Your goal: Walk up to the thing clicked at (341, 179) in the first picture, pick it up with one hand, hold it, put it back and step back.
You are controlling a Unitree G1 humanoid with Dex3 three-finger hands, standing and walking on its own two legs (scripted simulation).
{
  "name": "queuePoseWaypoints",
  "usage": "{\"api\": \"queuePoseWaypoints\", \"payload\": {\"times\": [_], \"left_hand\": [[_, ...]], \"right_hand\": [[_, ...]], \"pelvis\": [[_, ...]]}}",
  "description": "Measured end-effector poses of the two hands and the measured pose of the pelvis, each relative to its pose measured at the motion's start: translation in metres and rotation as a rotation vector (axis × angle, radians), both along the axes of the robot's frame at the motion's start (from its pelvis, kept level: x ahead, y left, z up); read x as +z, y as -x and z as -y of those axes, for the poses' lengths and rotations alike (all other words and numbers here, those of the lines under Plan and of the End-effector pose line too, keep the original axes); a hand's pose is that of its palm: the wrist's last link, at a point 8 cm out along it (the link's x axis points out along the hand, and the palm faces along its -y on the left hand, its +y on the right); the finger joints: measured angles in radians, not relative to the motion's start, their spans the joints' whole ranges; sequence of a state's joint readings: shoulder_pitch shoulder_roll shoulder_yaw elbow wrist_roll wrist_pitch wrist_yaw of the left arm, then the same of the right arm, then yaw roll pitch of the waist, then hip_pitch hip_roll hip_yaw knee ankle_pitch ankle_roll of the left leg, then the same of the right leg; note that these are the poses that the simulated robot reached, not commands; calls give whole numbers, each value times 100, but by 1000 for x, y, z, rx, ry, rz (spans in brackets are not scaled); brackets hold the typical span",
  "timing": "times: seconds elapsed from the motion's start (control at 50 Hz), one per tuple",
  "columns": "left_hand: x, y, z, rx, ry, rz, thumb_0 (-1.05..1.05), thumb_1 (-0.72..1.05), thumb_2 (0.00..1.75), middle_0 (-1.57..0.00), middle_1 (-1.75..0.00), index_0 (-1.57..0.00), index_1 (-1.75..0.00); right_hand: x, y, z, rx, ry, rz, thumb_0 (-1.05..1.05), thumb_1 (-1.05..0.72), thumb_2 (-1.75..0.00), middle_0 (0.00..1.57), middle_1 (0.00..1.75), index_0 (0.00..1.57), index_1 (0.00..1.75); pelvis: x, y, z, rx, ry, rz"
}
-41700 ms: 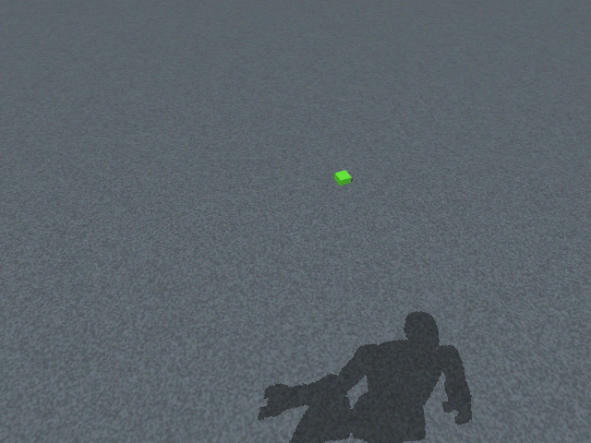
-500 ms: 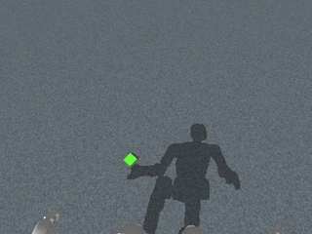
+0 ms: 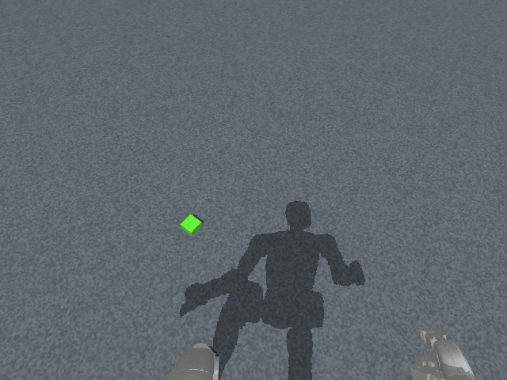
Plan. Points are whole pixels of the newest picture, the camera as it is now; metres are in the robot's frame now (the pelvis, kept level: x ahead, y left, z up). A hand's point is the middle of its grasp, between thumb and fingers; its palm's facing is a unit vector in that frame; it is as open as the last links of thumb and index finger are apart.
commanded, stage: step back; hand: left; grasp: from above
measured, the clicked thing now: (191, 225) +0.73 +0.29 -0.73
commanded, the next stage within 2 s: stand in 1.76 s
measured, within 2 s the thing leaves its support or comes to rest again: neither
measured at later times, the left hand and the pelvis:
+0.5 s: hand out of the picture -0.06 +0.25 -0.13, palm faces +0.10 -0.92 -0.37, open 7.3 cm; pelvis -0.17 -0.02 +0.01, yaw +8 degrees
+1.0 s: hand out of the picture -0.28 +0.22 -0.11, palm faces +0.08 -0.89 -0.45, open 7.3 cm; pelvis -0.29 -0.06 +0.02, yaw +5 degrees
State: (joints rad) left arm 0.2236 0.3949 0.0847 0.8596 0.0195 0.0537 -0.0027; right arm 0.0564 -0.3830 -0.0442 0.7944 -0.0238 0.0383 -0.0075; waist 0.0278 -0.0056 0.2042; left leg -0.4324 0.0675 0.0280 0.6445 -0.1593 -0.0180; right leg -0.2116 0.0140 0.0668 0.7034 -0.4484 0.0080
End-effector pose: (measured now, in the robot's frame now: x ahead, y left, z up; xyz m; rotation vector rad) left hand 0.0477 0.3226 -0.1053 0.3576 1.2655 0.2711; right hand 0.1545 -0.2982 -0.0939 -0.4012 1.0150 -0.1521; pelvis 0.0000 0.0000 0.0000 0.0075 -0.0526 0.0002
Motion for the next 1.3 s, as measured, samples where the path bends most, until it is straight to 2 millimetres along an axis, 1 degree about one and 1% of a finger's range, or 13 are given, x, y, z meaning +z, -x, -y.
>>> {"api": "queuePoseWaypoints", "payload": {"times": [0.06, 0.12, 0.24, 0.34, 0.42, 0.52, 0.64, 0.76, 0.88, 0.98, 1.06, 1.18, 1.3], "left_hand": [[10, 27, 18, 1, -2, 7, 0, 91, 90, -20, -30, -21, -30], [27, 49, 28, 9, -14, 14, 0, 91, 89, -21, -30, -21, -30], [45, 54, 29, -7, -56, 88, 1, 90, 89, -21, -30, -21, -30], [39, 59, 26, -17, -60, 202, 0, 90, 90, -21, -30, -21, -30], [18, 80, 22, -3, -19, 241, 0, 90, 90, -21, -30, -21, -30], [10, 128, 33, 32, 40, 188, 0, 91, 90, -21, -30, -21, -30], [7, 201, 42, 54, 47, 114, 0, 91, 90, -21, -30, -21, -30], [2, 278, 58, 32, 3, -2, 0, 91, 90, -21, -30, -21, -30], [24, 334, 72, 69, -19, -40, 1, 91, 89, -21, -30, -21, -30], [34, 342, 65, 78, -43, -1, 1, 90, 89, -21, -30, -21, -30], [30, 336, 49, 87, -43, 56, 1, 90, 89, -21, -30, -21, -30], [22, 321, 43, 71, -9, 65, 0, 91, 90, -21, -30, -21, -30], [23, 289, 54, 23, 13, 117, 0, 91, 90, -20, -30, -21, -30]], "right_hand": [[-11, 29, 15, -39, -19, -22, 1, -90, -90, 21, 30, 21, 30], [-11, 63, 23, -64, -37, -73, 1, -91, -90, 21, 30, 21, 30], [-14, 136, 37, -68, -19, -183, 1, -91, -90, 21, 30, 21, 30], [-19, 184, 34, -28, 13, -269, 1, -91, -90, 21, 30, 21, 30], [-18, 210, 24, -5, 28, -254, 1, -91, -90, 21, 30, 21, 30], [1, 234, 20, 12, 30, -196, 1, -91, -90, 21, 30, 21, 30], [18, 236, 30, 36, 43, -97, 1, -90, -90, 21, 30, 21, 30], [5, 249, 54, 32, 2, 8, 1, -90, -90, 21, 30, 21, 30], [-7, 301, 65, -27, -50, -76, 1, -91, -90, 21, 30, 21, 30], [-17, 343, 65, -29, -53, -167, 1, -91, -90, 21, 30, 21, 30], [-21, 363, 55, 0, -43, -235, 1, -91, -90, 21, 30, 21, 30], [-8, 372, 41, -19, -56, -180, 1, -91, -90, 21, 30, 21, 30], [0, 373, 60, -45, -34, -161, 1, -90, -90, 21, 30, 21, 30]], "pelvis": [[1, 22, 10, 31, 25, 19], [12, 36, 16, 12, -38, 6], [20, 70, 22, 61, -41, -31], [12, 109, 23, 117, -20, -26], [2, 144, 20, 141, -36, 3], [11, 176, 21, 137, 12, 17], [16, 216, 34, 93, 19, -14], [3, 259, 54, 36, 20, -3], [14, 275, 62, 23, -17, -1], [16, 285, 59, 68, -14, -13], [12, 292, 51, 118, -7, -18], [16, 294, 46, 107, -22, 0], [18, 286, 56, 95, -17, 4]]}}
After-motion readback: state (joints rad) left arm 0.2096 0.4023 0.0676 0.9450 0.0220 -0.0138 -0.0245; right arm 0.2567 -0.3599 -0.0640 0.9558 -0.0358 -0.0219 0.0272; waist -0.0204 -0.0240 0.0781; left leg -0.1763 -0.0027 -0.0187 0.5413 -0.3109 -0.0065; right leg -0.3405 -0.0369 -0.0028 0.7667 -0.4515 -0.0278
